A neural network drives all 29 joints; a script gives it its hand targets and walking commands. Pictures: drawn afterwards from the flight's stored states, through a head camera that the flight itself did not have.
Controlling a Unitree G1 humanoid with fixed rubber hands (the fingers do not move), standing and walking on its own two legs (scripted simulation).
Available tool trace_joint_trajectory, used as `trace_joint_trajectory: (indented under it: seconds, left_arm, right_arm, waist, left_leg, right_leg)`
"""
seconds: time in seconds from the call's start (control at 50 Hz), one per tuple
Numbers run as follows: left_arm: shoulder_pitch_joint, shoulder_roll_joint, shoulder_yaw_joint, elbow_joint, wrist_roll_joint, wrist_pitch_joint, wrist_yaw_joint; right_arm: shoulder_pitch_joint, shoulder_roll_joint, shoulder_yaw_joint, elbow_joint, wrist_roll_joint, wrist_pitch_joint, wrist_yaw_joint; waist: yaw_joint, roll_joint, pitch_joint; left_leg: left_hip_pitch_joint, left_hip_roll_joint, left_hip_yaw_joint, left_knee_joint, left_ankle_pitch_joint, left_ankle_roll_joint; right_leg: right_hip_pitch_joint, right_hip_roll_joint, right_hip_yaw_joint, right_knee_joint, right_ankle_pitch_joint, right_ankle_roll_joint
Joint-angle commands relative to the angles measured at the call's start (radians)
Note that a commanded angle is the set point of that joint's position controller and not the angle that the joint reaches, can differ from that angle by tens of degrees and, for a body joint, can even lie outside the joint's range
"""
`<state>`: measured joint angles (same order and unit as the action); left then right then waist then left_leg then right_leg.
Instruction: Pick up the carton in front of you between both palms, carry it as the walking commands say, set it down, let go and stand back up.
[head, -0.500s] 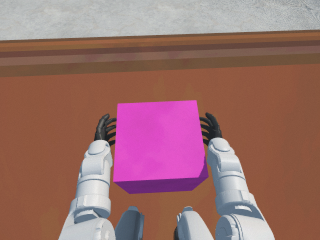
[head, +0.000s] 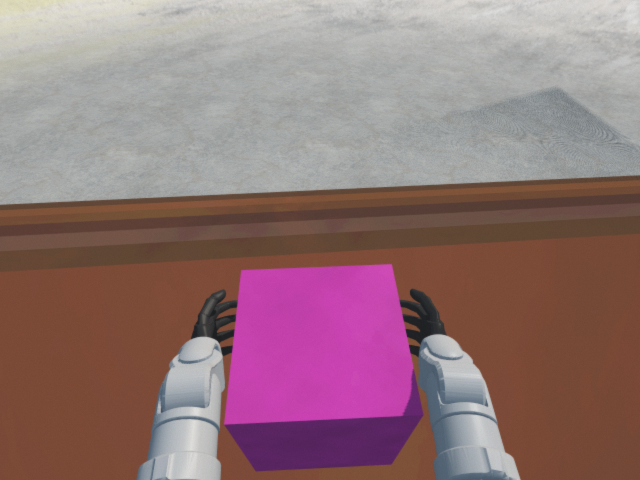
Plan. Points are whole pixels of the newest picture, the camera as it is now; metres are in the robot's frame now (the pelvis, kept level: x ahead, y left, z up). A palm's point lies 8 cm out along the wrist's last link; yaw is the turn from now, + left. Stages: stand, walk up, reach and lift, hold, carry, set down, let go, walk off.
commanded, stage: reach and lift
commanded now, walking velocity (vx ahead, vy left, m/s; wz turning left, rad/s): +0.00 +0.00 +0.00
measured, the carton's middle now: (320, 372) +0.29 +0.00 -0.05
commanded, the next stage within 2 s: hold in 1.00 s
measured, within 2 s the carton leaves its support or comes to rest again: neither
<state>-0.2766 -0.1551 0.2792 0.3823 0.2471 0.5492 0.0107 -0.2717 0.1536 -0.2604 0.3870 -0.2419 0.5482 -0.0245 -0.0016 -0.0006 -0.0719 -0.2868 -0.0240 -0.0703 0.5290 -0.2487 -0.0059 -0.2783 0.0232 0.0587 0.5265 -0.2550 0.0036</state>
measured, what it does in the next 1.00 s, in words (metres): stands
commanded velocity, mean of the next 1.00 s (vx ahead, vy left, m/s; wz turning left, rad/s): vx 0.00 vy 0.00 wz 0.00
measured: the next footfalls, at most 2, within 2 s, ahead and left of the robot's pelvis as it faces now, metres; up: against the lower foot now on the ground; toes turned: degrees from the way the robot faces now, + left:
none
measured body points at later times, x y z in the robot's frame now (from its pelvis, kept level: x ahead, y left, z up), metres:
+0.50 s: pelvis -0.01 +0.00 +0.01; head -0.03 +0.00 +0.45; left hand +0.31 +0.15 +0.03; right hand +0.30 -0.15 +0.03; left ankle +0.02 +0.12 -0.73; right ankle +0.01 -0.12 -0.73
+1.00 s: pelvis +0.01 +0.00 +0.01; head -0.02 +0.00 +0.46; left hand +0.31 +0.15 +0.04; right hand +0.31 -0.15 +0.04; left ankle +0.02 +0.12 -0.73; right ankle +0.01 -0.12 -0.73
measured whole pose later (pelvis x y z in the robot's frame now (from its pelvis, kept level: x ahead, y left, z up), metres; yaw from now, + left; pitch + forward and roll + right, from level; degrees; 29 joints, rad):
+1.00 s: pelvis +0.01 +0.00 +0.01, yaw +0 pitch -6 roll +0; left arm -0.25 -0.15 0.22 0.26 0.28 0.69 -0.01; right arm -0.25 0.15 -0.21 0.26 -0.27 0.69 0.00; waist 0.00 0.00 0.02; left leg -0.07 -0.02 -0.07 0.37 -0.20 -0.01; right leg -0.07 0.02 0.07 0.37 -0.20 0.00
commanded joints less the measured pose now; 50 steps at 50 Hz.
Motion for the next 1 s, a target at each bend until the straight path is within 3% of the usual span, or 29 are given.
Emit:
trace_joint_trajectory:
  seconds: [0.0, 0.1, 0.18, 0.3, 0.72, 0.98]
  left_arm:
    - [-0.452, -0.959, -0.526, 0.05, -0.16, 0.036, -0.248]
    - [-0.549, -0.962, -0.457, 0.093, -0.13, 0.036, -0.26]
    - [-0.64, -1.01, -0.5, 0.054, -0.155, 0.024, -0.268]
    - [-0.626, -0.989, -0.485, 0.074, -0.147, 0.037, -0.265]
    - [-0.418, -0.936, -0.556, -0.102, -0.192, 0.087, -0.251]
    - [-0.416, -0.921, -0.582, -0.163, -0.208, 0.117, -0.248]
  right_arm:
    - [-0.476, 0.95, 0.512, 0.029, 0.169, 0.029, 0.256]
    - [-0.59, 0.939, 0.446, 0.069, 0.142, 0.029, 0.28]
    - [-0.682, 0.977, 0.492, 0.017, 0.165, 0.016, 0.292]
    - [-0.656, 0.954, 0.469, 0.05, 0.143, 0.026, 0.289]
    - [-0.445, 0.93, 0.544, -0.131, 0.189, 0.082, 0.26]
    - [-0.441, 0.922, 0.57, -0.181, 0.209, 0.113, 0.258]
  waist:
    - [-0.003, 0.006, -0.132]
    - [0.006, 0.016, -0.065]
    - [0.004, 0.011, -0.163]
    - [-0.003, 0.001, -0.162]
    - [0.002, -0.004, -0.184]
    - [0.006, 0.002, -0.156]
  left_leg:
    - [0.132, -0.062, -0.01, -0.123, 0.141, 0.012]
    - [0.112, -0.051, 0.0, -0.144, -0.009, 0.018]
    - [0.145, -0.05, -0.002, -0.131, 0.01, 0.017]
    - [0.17, -0.052, 0.002, -0.143, 0.017, 0.014]
    - [0.272, -0.067, -0.005, -0.176, 0.31, -0.001]
    - [0.275, -0.068, -0.005, -0.19, 0.281, 0.002]
  right_leg:
    - [0.119, 0.061, 0.018, -0.126, 0.139, -0.013]
    - [0.093, 0.056, 0.007, -0.135, -0.006, -0.021]
    - [0.122, 0.058, 0.005, -0.12, 0.007, -0.022]
    - [0.132, 0.061, 0.006, -0.135, 0.009, -0.019]
    - [0.255, 0.067, 0.02, -0.181, 0.309, 0.004]
    - [0.268, 0.068, 0.024, -0.193, 0.279, 0.003]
